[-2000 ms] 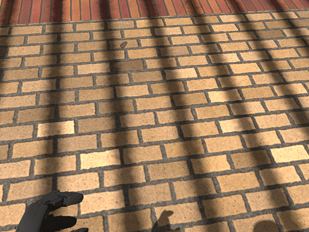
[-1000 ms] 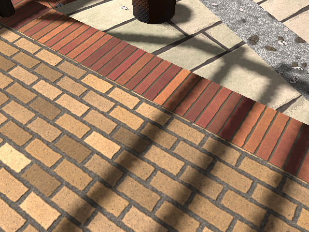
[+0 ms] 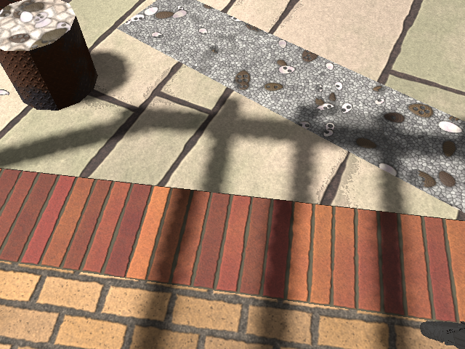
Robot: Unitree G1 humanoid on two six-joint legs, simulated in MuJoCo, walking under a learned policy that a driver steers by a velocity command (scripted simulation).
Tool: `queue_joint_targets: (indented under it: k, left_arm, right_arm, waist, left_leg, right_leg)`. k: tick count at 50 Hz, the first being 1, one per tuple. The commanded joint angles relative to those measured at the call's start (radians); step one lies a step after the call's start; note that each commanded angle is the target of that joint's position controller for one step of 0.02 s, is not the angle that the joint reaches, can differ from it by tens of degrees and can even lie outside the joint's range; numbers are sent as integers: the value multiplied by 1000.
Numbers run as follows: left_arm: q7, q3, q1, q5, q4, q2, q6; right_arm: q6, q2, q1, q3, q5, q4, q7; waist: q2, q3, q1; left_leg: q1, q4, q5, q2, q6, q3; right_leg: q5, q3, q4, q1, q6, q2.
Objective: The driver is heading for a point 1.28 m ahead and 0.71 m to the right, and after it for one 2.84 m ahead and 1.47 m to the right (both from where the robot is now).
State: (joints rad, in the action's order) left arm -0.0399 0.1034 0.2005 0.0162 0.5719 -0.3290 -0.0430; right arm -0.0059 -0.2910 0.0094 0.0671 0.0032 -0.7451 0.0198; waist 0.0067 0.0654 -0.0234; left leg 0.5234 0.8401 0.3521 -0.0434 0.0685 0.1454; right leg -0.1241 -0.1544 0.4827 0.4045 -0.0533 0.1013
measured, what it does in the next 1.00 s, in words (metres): steps on the spot, turning right: left foot, then right foot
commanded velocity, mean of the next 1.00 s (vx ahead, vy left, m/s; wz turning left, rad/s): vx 0.01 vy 0.00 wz -0.81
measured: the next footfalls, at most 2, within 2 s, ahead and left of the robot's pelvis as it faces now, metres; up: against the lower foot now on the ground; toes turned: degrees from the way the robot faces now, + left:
left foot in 0.14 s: +0.12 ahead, +0.14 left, +0.00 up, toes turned -18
right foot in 0.58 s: -0.02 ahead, -0.11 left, +0.00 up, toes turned -39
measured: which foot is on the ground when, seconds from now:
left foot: up 0.00-0.12, down 0.14-0.58, up 0.60-1.00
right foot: down 0.00-0.16, up 0.18-0.56, down 0.58-1.00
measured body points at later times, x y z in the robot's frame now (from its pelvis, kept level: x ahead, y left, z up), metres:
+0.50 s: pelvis +0.01 +0.04 +0.00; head +0.06 +0.02 +0.45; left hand +0.30 +0.20 -0.08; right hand +0.01 -0.28 -0.10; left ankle +0.08 +0.15 -0.74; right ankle -0.04 -0.10 -0.69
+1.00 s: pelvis +0.02 -0.01 +0.00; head +0.03 -0.03 +0.45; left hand +0.34 +0.03 -0.08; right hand -0.07 -0.31 -0.10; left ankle +0.13 +0.08 -0.72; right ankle -0.05 -0.08 -0.74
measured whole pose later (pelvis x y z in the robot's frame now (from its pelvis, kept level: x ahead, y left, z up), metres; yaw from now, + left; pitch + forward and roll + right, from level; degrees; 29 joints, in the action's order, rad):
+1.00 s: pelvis +0.02 -0.01 +0.00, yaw -47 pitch +1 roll +1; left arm -0.01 0.04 0.12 0.00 0.61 -0.28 -0.03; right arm 0.02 -0.28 -0.13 0.07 0.00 -0.71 0.01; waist 0.00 0.03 0.00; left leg 0.38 0.69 0.32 0.02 0.06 0.02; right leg -0.28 -0.12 0.56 0.30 -0.04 0.07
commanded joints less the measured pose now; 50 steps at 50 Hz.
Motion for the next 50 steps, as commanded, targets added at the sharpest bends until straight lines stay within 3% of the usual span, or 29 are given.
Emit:
queue_joint_targets:
  k: [1,4,6,7,8,9,10,11,12,13,15,17,19,22,24,26,28,29,30,31,32,33,34,35,38,41,47,49,50]
  left_arm:
    - [-10,54,-39,-1,-93,-170,2]
    - [-3,54,-55,0,-103,-166,-5]
    - [0,51,-89,8,-113,-159,-11]
    - [2,42,-80,11,-116,-133,-13]
    - [7,24,-21,10,-118,-71,-15]
    - [15,36,-6,8,-133,-116,1]
    - [22,56,11,1,-109,-193,8]
    - [25,64,21,5,-80,-210,3]
    - [21,60,36,1,-60,-187,-6]
    - [24,51,44,1,-58,-159,-12]
    - [28,31,0,14,-81,-117,-13]
    - [28,20,-61,18,-108,-97,-11]
    - [33,13,-82,13,-121,-86,-11]
    - [44,5,-79,7,-122,-68,-13]
    - [49,10,-62,9,-111,-76,-21]
    - [55,19,-53,11,-107,-85,-36]
    - [59,33,2,14,-87,-86,-46]
    - [49,51,73,10,-58,-115,-46]
    - [32,90,153,12,-50,-238,-38]
    - [33,95,101,-20,-83,-340,-11]
    - [48,83,95,-34,-90,-266,22]
    - [44,63,73,-31,-70,-230,39]
    - [33,52,17,-11,-68,-190,42]
    - [23,34,-38,4,-73,-150,35]
    - [7,13,-68,-18,-71,-131,31]
    - [3,7,-55,-19,-49,-131,31]
    - [23,-9,-75,-27,-21,-120,24]
    - [28,-20,-91,-21,-10,-98,24]
    - [28,-28,-106,-13,-5,-80,25]
  right_arm:
    - [-7,-77,-30,21,5,43,-4]
    - [-17,-94,-46,31,7,45,-13]
    - [-26,-108,-110,44,8,29,-18]
    - [-25,-140,-150,57,3,18,-15]
    - [-14,-216,-139,71,-16,31,-8]
    - [-13,-218,-112,70,-55,42,-6]
    - [-17,-160,-42,56,-53,80,3]
    - [-13,-112,5,44,-38,99,15]
    - [-6,-99,21,39,-23,109,27]
    - [-2,-99,14,35,-15,109,36]
    - [6,-113,-38,35,-21,103,46]
    - [12,-132,-105,41,-29,93,45]
    - [17,-157,-135,51,-29,89,38]
    - [19,-189,-118,66,-23,93,21]
    - [16,-201,-100,74,-14,94,6]
    - [8,-204,-102,80,5,88,-8]
    - [5,-188,-92,81,27,80,-17]
    - [5,-147,-134,73,30,59,-22]
    - [5,-101,-147,61,2,73,-27]
    - [-1,-62,-68,43,-33,167,-17]
    - [-3,-118,14,56,-29,171,-5]
    - [-6,-121,22,56,-8,172,1]
    - [-5,-128,-19,60,-8,143,10]
    - [-1,-144,-50,64,-16,129,16]
    - [6,-120,-109,55,-11,98,6]
    - [13,-85,-91,36,-6,103,4]
    - [14,-91,-89,27,2,118,-9]
    - [7,-80,-109,23,3,119,-15]
    - [1,-63,-137,19,1,112,-19]
  waist:
    - [132,-218,18]
    - [172,-197,12]
    - [176,-190,45]
    - [130,-199,52]
    - [-102,-212,3]
    - [-297,-161,-22]
    - [-239,-130,-35]
    - [-173,-106,-36]
    - [-130,-96,-34]
    - [-116,-84,-22]
    - [-116,-73,12]
    - [-139,-91,61]
    - [-153,-115,80]
    - [-166,-134,74]
    - [-175,-137,60]
    - [-183,-142,48]
    - [-161,-157,1]
    - [-90,-170,-24]
    - [171,-147,-41]
    - [375,-192,2]
    - [214,-240,-68]
    - [187,-207,-39]
    - [121,-183,-2]
    - [122,-177,21]
    - [123,-215,41]
    - [124,-196,21]
    - [152,-144,-6]
    - [148,-135,10]
    - [136,-133,38]
  left_leg:
    - [-53,-96,-45,-34,6,-9]
    - [-120,-209,-43,-38,-16,-3]
    - [-245,-380,-127,-23,-38,-18]
    - [-358,-475,-189,56,-67,14]
    - [-469,-536,-176,282,-171,239]
    - [-384,-606,-205,419,-301,447]
    - [-348,-599,-200,428,-319,386]
    - [-317,-579,-163,354,-276,254]
    - [-325,-560,-163,295,-241,166]
    - [-332,-556,-211,283,-241,109]
    - [-366,-565,-291,267,-254,9]
    - [-457,-563,-338,291,-278,-26]
    - [-509,-560,-369,324,-293,-57]
    - [-477,-553,-395,345,-281,-147]
    - [-440,-538,-412,353,-262,-204]
    - [-447,-498,-427,378,-237,-230]
    - [-426,-394,-402,375,-175,-282]
    - [-341,-264,-328,329,-114,-332]
    - [-53,38,26,219,-22,-400]
    - [240,272,330,79,34,-262]
    - [260,389,299,80,20,-117]
    - [260,397,209,89,-9,-92]
    - [250,364,120,111,-18,-83]
    - [218,328,62,117,-14,-83]
    - [84,309,-30,81,9,-112]
    - [47,150,-52,76,19,-113]
    - [-107,-62,9,69,-3,-122]
    - [-174,-181,-16,64,-19,-129]
    - [-250,-312,-115,57,-33,-140]
  right_leg:
    - [51,-326,-116,-178,-141,-214]
    - [-11,-389,-104,-154,-121,-195]
    - [-47,-402,-63,-104,-90,-158]
    - [-160,-365,3,-33,-53,-108]
    - [-442,-199,214,120,0,14]
    - [-489,-62,468,236,50,54]
    - [-418,-37,617,250,80,-31]
    - [-342,-14,670,237,95,-55]
    - [-286,8,733,246,109,-63]
    - [-254,29,794,269,122,-75]
    - [-214,97,767,298,140,-114]
    - [-207,123,683,327,160,-150]
    - [-226,133,600,308,170,-180]
    - [-234,174,457,187,154,-199]
    - [-228,215,363,90,133,-186]
    - [-223,235,263,27,102,-177]
    - [-138,259,81,-100,51,-146]
    - [-43,226,-20,-242,8,-120]
    - [347,-62,-104,-445,-81,-285]
    - [471,-434,-91,-483,-288,-472]
    - [405,-384,-120,-463,-308,-462]
    - [350,-296,-127,-425,-260,-421]
    - [302,-219,-113,-394,-203,-372]
    - [323,-174,-102,-354,-173,-352]
    - [420,-104,-91,-277,-169,-307]
    - [359,-101,-85,-276,-165,-292]
    - [233,-174,-62,-184,-181,-302]
    - [224,-195,-36,-173,-168,-289]
    - [187,-190,-20,-151,-143,-265]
